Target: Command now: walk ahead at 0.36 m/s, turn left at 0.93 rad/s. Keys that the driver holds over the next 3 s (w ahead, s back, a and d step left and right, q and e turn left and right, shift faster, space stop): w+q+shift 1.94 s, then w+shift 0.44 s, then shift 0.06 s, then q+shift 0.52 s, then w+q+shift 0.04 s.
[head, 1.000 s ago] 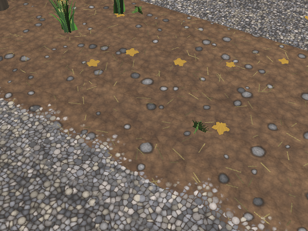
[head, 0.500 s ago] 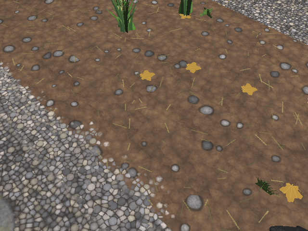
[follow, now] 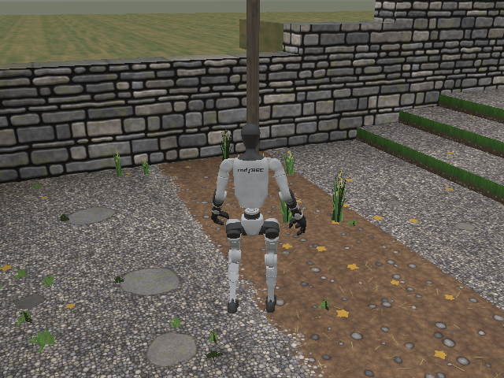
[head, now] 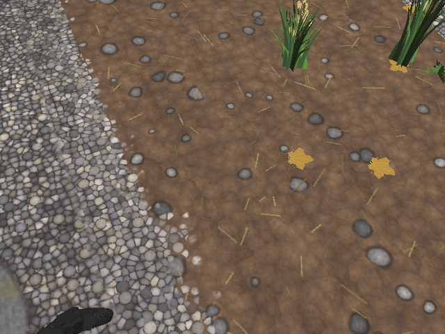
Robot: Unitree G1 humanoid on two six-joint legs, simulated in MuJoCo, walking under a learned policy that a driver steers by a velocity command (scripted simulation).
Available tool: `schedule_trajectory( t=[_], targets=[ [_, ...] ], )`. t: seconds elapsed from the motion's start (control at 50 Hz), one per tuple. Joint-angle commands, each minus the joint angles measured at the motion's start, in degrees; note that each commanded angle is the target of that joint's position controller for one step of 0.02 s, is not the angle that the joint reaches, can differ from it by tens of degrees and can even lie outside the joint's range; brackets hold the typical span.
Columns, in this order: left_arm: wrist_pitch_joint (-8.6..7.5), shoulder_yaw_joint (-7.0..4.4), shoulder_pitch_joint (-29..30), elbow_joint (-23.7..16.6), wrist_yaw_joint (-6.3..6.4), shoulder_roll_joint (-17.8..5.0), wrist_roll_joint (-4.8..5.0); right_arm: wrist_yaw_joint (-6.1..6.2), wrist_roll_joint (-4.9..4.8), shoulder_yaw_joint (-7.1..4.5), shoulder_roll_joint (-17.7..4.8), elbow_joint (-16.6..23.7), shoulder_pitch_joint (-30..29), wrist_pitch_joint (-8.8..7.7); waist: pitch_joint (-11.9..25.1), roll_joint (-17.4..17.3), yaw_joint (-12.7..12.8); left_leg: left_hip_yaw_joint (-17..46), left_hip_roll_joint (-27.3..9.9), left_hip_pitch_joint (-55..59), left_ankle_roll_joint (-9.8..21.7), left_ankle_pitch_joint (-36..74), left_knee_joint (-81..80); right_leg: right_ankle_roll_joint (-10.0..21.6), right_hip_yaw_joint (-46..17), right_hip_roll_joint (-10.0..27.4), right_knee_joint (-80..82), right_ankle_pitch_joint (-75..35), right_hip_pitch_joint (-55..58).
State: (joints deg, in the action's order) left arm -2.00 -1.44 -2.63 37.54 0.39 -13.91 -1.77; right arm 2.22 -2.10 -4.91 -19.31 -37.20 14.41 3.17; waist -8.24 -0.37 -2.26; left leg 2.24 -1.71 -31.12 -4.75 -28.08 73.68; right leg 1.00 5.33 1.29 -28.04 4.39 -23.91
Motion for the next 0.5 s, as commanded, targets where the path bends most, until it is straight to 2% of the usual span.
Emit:
schedule_trajectory(
  t=[0.02,0.06,0.1,0.14,0.18,0.22,0.24,0.26,0.28,0.3,0.32,0.34,0.36,0.38,0.4,0.42,0.46,0.5],
  targets=[
    [-1.26,-4.24,-1.3,-1.4,0.34,-11.0,1.21,-0.68,0.64,-0.26,-1.4,4.0,5.1,-0.32,15.7,7.5,1.1,-0.2,-5.9,1.4,2.0,4.4,-10.4,12.1,-13.5,17.5,16.9,7.7,12.0],
    [-1.69,-5.18,-0.7,-0.6,0.43,-12.8,2.48,-1.94,0.79,-0.51,-2.4,4.0,3.6,-0.85,15.9,7.2,0.7,-0.9,-6.5,5.1,4.6,8.7,-16.6,11.2,-12.3,18.6,20.0,17.0,11.5],
    [-1.92,-5.89,0.9,-0.3,0.13,-14.0,3.46,-2.64,0.52,-1.08,-3.9,2.9,3.5,-0.82,14.2,7.1,-0.3,-2.9,-5.6,8.9,6.5,10.9,-22.1,9.3,-8.7,18.2,22.0,22.7,10.2],
    [-1.97,-6.34,1.5,0.0,-0.47,-14.5,3.92,-2.99,0.27,-1.47,-4.8,1.6,2.8,-0.54,11.9,6.7,-0.8,-5.4,-4.9,11.0,8.0,10.4,-26.0,7.8,-6.2,18.1,22.5,25.6,10.6],
    [-1.78,-6.47,1.5,0.5,-1.07,-14.6,4.18,-3.20,0.01,-1.49,-4.8,0.8,2.0,-0.30,9.9,6.0,-1.3,-7.6,-4.9,11.9,9.4,8.3,-29.0,6.8,-4.6,18.6,21.5,27.7,12.3],
    [-1.12,-6.18,3.6,0.5,-1.31,-13.9,4.33,-3.24,-0.18,-1.43,-3.9,-1.4,4.9,-0.39,7.7,3.8,-3.9,-11.5,-3.5,17.0,10.9,9.1,-35.0,5.0,-0.7,17.2,16.7,30.6,10.4],
    [-0.74,-5.70,5.0,0.2,-1.13,-12.2,3.90,-3.08,-0.04,-1.76,-4.2,-4.1,9.6,-0.70,6.5,0.0,-5.8,-13.2,-1.0,22.5,12.0,9.1,-39.0,3.7,3.0,14.1,8.7,31.0,6.7],
    [-0.50,-4.62,4.9,-0.1,-1.04,-8.7,2.66,-2.58,-0.12,-3.00,-6.5,-7.6,18.0,-1.27,6.3,-8.7,-8.3,-8.7,0.6,31.6,14.7,5.8,-43.2,1.3,8.0,8.4,-10.4,27.6,-0.6],
    [-0.68,-2.65,6.0,-2.1,-1.56,-3.5,1.42,-2.61,-0.04,-3.24,-10.2,-7.0,20.9,-2.48,0.7,-19.8,-7.0,12.8,-7.9,37.7,20.4,3.1,-45.8,-1.5,6.6,3.4,-37.2,32.2,-23.4],
    [-2.53,-2.30,8.5,-6.9,-1.83,-4.9,3.23,-3.83,0.61,-3.07,-13.8,-1.9,15.5,-5.49,3.1,-19.7,-4.5,43.1,-15.9,38.3,28.7,-11.9,-61.0,-1.6,-5.4,-3.5,-44.2,30.7,-37.6],
    [-4.45,-3.09,10.4,-7.5,-2.58,-9.9,4.56,-4.33,0.65,-2.29,-10.9,-0.5,12.0,-7.33,1.7,-9.9,-3.7,43.9,-19.7,39.0,28.2,-12.2,-64.3,-0.6,-9.3,0.1,-44.1,25.9,-41.1],
    [-5.68,-3.28,9.9,-7.2,-3.12,-10.7,4.09,-4.14,0.39,-1.55,-9.2,-0.3,10.8,-7.94,2.3,-6.7,-2.2,40.1,-19.0,38.0,26.6,-9.1,-62.9,-0.3,-10.2,1.7,-40.5,21.0,-39.4],
    [-6.01,-3.22,8.4,-5.4,-3.29,-10.4,2.83,-3.76,0.41,-0.95,-8.3,0.0,10.1,-7.70,2.8,-3.7,-1.2,35.0,-16.8,35.8,24.9,-7.5,-61.5,-1.0,-10.3,2.8,-37.3,17.4,-35.2],
    [-6.25,-3.56,8.2,-4.9,-3.37,-11.2,1.89,-3.01,0.81,-0.47,-7.7,0.5,8.6,-7.34,2.3,-2.8,-0.4,31.0,-14.6,32.7,23.7,-4.2,-61.5,-2.0,-10.4,2.9,-32.2,12.9,-31.5],
    [-6.06,-3.88,9.0,-4.6,-3.55,-11.7,1.87,-2.04,1.20,-0.03,-6.9,0.8,8.4,-7.05,2.4,-2.6,-0.3,27.8,-12.6,31.0,22.6,-1.9,-62.3,-3.0,-10.3,2.4,-27.6,8.5,-27.9],
    [-5.85,-3.82,10.2,-4.8,-3.64,-11.2,1.93,-1.21,1.28,-0.02,-7.0,0.7,8.8,-6.86,2.5,-2.2,-0.6,25.3,-11.2,29.6,22.1,1.8,-63.1,-4.0,-9.6,1.1,-23.0,4.5,-25.2],
    [-5.53,-3.02,13.4,-5.9,-3.99,-8.2,2.07,-0.02,1.01,-0.02,-7.1,0.1,9.4,-6.42,1.9,-2.2,-1.2,19.7,-7.8,25.0,20.5,8.5,-63.2,-5.1,-7.8,-1.5,-14.2,-2.8,-18.6],
    [-5.56,-2.28,16.8,-7.5,-4.53,-5.8,2.53,0.56,0.50,-0.09,-6.7,-1.3,11.2,-6.11,1.1,-3.7,-2.6,16.9,-6.2,21.0,19.0,11.4,-63.4,-5.2,-6.2,-3.4,-8.0,-7.2,-12.6]
  ],
)
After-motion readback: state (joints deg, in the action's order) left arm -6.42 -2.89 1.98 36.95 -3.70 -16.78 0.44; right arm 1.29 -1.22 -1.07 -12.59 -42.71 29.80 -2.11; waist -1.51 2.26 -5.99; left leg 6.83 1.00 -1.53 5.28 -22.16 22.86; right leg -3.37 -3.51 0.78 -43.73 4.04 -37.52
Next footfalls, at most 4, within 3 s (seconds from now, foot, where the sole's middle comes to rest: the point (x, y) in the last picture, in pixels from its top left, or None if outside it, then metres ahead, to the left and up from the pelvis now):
0.26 left None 0.10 0.13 -0.76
0.66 right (182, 261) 0.60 0.11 -0.76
1.12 left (23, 251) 0.64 0.60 -0.76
1.56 right None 0.92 0.99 -0.76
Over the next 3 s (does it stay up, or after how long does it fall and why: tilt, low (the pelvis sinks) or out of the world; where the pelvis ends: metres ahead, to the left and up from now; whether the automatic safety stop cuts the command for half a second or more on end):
stays up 0.40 1.71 0.00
